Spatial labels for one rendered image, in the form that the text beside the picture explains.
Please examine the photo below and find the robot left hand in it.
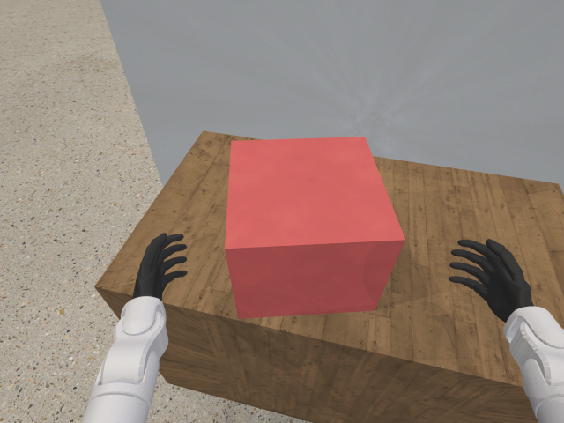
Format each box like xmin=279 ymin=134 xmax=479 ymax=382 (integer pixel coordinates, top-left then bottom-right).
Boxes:
xmin=132 ymin=233 xmax=187 ymax=301

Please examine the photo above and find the robot right hand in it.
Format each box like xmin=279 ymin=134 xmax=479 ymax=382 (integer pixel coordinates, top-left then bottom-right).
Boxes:
xmin=449 ymin=239 xmax=534 ymax=322

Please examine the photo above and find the left robot forearm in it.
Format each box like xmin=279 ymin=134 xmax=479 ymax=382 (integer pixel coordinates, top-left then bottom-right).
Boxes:
xmin=81 ymin=296 xmax=168 ymax=423

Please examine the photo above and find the carton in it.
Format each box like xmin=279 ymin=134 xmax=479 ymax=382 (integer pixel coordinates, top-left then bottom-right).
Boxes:
xmin=225 ymin=137 xmax=405 ymax=319

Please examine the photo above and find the pedestal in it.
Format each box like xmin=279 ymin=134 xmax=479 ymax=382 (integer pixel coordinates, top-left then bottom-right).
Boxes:
xmin=94 ymin=131 xmax=564 ymax=423

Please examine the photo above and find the right robot forearm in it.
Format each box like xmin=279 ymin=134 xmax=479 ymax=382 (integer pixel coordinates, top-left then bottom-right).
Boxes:
xmin=503 ymin=306 xmax=564 ymax=423

